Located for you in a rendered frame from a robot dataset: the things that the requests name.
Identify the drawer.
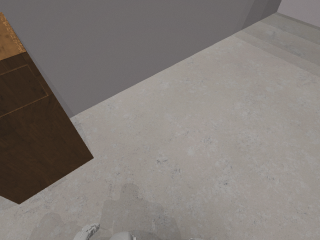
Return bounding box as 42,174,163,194
0,64,47,116

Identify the cabinet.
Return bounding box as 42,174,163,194
0,12,94,205

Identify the left robot hand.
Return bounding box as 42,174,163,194
73,223,100,240

